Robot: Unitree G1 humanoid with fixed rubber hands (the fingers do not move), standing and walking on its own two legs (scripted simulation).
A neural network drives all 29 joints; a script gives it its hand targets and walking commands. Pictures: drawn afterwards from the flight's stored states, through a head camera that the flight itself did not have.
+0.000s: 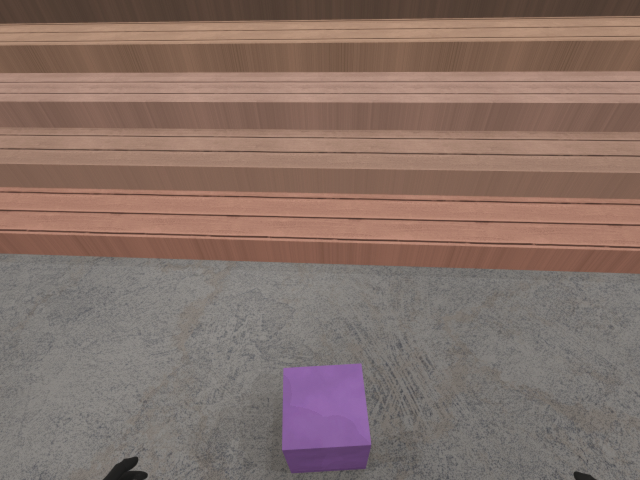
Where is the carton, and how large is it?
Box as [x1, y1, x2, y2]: [282, 363, 370, 472]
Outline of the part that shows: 360,363 283,368 282,450 291,472 365,468 370,448 370,438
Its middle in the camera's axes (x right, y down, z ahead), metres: +0.02 +0.50 +1.07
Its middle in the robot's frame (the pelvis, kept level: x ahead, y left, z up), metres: +0.39 +0.05 -0.66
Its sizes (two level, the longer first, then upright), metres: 0.210 0.200 0.250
